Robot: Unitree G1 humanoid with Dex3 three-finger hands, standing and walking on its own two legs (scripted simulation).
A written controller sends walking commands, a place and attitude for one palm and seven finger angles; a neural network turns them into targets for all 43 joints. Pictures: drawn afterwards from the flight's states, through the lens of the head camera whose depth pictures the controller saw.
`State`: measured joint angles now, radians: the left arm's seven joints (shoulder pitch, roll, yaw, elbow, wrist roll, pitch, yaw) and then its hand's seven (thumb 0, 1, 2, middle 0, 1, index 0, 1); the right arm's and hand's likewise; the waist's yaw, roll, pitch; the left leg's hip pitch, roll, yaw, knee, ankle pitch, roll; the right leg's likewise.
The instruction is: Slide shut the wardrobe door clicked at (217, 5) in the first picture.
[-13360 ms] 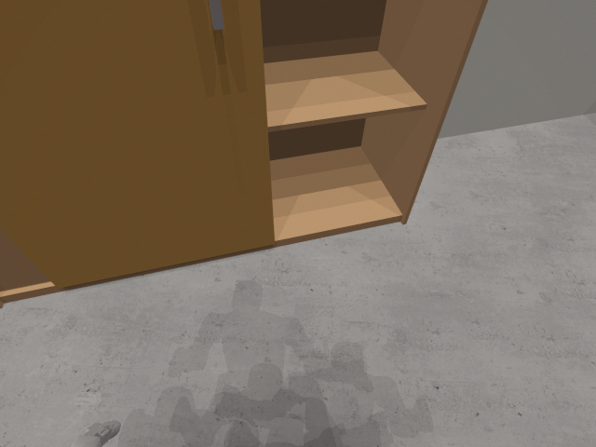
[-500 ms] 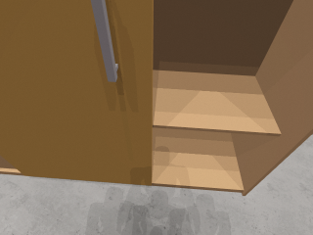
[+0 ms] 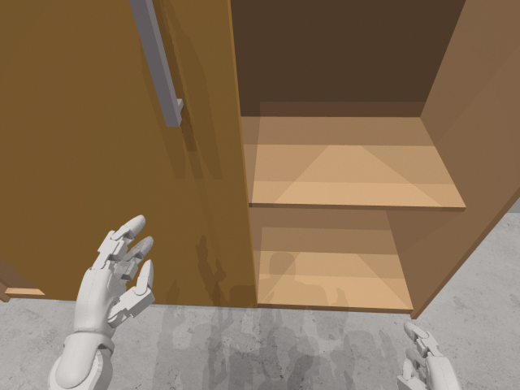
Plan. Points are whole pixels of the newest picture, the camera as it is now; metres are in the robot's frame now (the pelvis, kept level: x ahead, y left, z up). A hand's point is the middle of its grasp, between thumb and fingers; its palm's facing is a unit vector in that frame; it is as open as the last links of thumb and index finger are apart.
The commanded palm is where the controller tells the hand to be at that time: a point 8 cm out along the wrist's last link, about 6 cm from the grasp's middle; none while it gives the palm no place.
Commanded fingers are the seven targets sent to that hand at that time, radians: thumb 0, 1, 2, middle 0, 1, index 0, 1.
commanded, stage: raise the hand with hooked fingers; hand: left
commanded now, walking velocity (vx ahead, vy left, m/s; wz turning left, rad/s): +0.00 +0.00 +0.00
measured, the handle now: (158, 44) +0.53 +0.16 +0.30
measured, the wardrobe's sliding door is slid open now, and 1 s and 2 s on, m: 0.59 0.59 0.59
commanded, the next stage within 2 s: move the hooked fingers beside the handle in 1.82 s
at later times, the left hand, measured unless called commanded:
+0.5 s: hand (102, 290) +0.23 +0.21 +0.11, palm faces -0.10 -0.99 -0.09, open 10.7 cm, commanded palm +0.18 +0.27 +0.12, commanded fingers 0.00 -0.03 0.50 -0.27 -0.90 -0.27 -0.90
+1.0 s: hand out of the picture +0.23 +0.30 +0.23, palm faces +0.07 -0.99 -0.14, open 13.5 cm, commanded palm +0.20 +0.33 +0.23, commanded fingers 0.00 -0.50 0.30 -0.30 -1.20 -0.30 -1.20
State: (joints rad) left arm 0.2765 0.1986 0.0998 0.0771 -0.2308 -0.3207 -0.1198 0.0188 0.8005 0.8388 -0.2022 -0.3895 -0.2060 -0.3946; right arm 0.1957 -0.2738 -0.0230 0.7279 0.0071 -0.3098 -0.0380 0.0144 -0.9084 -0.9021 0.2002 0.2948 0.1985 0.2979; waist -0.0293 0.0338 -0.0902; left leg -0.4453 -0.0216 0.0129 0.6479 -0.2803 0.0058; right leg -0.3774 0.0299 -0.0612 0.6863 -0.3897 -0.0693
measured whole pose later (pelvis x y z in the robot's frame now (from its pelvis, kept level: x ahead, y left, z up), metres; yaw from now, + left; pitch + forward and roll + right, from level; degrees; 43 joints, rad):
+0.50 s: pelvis -0.02 -0.01 +0.00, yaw +1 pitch +1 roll -1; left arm 0.15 0.37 0.27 0.07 -0.35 -0.10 -0.44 0.01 0.19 0.60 -0.25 -0.76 -0.26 -0.76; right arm 0.23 -0.22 0.09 0.67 0.04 -0.30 -0.08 0.02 -0.90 -0.90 0.20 0.30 0.20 0.30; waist 0.01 0.06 -0.05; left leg -0.44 0.01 -0.02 0.71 -0.30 -0.01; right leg -0.33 0.07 -0.09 0.68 -0.37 -0.08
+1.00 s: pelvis -0.01 +0.03 +0.02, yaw +2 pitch -4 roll -1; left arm -0.05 0.46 0.43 -0.10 -0.37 0.15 -0.40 -0.01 -0.39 0.35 -0.30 -1.13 -0.30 -1.13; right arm 0.16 -0.26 0.10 0.66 0.06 -0.33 -0.09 0.02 -0.90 -0.90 0.20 0.30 0.20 0.30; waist 0.08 0.05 -0.01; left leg -0.23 -0.04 -0.01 0.51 -0.21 0.05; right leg -0.12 0.02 -0.08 0.46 -0.28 -0.03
